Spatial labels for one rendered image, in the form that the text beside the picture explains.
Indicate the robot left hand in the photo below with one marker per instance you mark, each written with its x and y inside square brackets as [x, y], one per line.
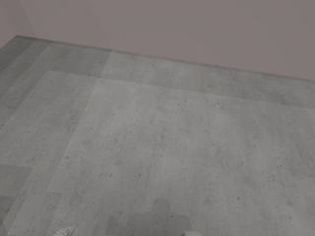
[68, 231]

